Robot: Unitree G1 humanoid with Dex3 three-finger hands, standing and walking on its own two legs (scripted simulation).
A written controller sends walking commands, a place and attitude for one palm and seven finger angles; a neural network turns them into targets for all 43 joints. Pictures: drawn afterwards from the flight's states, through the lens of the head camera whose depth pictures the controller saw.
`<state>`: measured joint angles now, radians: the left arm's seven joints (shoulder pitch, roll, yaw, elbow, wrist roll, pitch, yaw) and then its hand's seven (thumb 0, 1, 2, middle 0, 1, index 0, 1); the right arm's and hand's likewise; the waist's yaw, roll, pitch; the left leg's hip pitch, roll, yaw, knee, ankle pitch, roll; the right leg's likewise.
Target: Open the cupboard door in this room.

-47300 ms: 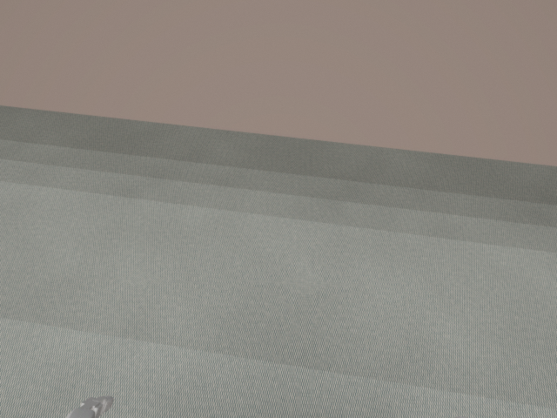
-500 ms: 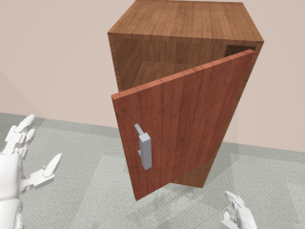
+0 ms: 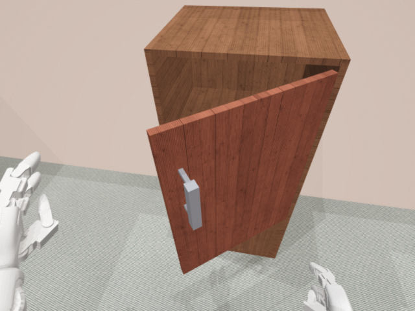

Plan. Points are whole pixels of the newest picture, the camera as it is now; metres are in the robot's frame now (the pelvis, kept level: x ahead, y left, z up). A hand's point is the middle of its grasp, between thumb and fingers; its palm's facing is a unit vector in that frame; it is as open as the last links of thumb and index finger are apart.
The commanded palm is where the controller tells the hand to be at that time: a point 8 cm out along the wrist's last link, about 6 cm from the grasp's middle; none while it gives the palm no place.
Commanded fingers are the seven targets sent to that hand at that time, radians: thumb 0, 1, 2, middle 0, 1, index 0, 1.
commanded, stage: step back with the hand held close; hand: left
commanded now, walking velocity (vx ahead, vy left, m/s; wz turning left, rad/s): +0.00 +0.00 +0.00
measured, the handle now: (189, 199) +0.32 +0.09 +0.05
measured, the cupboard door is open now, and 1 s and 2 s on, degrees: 39 39 39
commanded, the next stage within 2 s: stop stepping back and stand still in 1.18 s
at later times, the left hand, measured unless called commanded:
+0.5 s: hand (34, 247) +0.15 +0.27 +0.15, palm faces +0.34 -0.79 -0.52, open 7.4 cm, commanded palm +0.09 +0.31 +0.17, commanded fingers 0.00 0.90 0.90 -0.20 -0.30 -0.20 -0.30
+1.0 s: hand out of the picture +0.07 +0.29 +0.16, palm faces +0.43 -0.77 -0.47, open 7.4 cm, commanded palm +0.00 +0.33 +0.17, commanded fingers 0.00 0.90 0.90 -0.20 -0.30 -0.20 -0.30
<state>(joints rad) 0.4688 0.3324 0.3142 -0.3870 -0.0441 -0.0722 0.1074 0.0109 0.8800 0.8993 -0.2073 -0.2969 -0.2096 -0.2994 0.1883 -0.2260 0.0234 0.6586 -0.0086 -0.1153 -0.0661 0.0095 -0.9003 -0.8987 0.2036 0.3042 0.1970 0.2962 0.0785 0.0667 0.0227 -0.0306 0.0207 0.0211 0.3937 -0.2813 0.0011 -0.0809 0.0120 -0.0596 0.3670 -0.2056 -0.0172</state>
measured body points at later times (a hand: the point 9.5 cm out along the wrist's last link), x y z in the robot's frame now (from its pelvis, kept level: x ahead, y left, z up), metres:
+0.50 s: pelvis -0.05 +0.02 +0.00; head -0.04 +0.01 +0.44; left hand +0.13 +0.31 +0.17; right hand +0.12 -0.24 -0.09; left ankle -0.04 +0.12 -0.74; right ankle +0.00 -0.11 -0.74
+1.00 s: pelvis -0.13 +0.03 -0.02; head -0.12 +0.05 +0.43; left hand +0.04 +0.33 +0.19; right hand +0.02 -0.21 -0.10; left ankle -0.04 +0.11 -0.74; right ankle -0.10 -0.11 -0.71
